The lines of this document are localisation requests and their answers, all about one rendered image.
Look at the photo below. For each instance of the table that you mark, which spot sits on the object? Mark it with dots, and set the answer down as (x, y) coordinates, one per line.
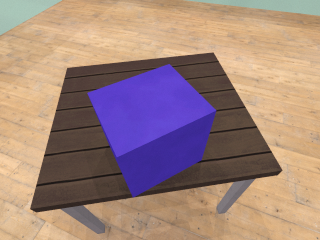
(79, 167)

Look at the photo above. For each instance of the carton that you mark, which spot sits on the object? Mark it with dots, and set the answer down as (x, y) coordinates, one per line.
(156, 125)

